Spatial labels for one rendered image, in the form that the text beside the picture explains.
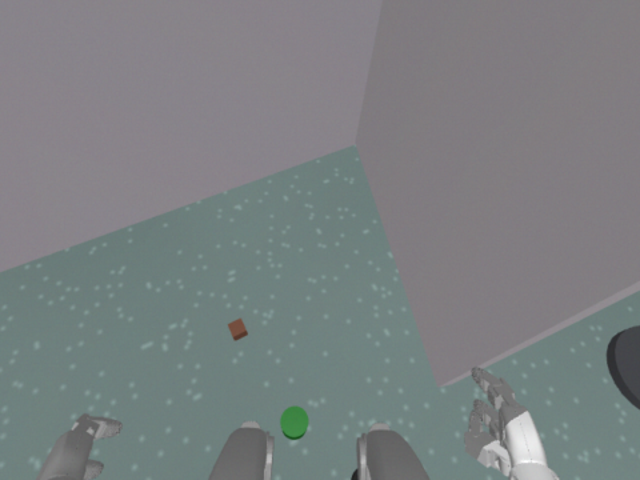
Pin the right robot arm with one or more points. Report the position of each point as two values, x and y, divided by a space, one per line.
532 471

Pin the right robot hand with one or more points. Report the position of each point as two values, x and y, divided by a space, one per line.
513 438

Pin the left robot hand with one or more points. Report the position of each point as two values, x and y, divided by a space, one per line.
69 456

